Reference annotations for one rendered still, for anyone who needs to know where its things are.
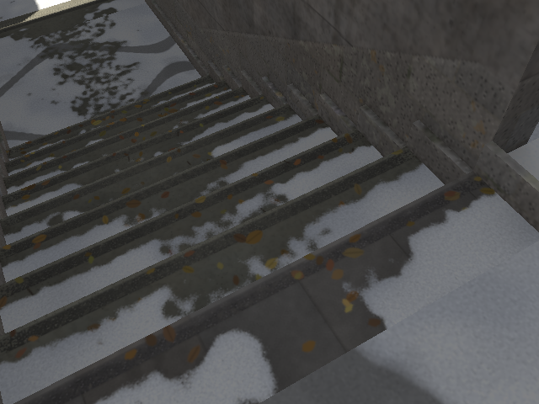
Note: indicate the stairs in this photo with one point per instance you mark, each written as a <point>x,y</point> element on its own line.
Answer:
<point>120,225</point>
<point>42,12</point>

